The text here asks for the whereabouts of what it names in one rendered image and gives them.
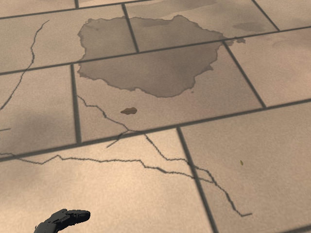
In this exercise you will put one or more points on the left robot hand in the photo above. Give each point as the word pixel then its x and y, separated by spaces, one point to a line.
pixel 62 219

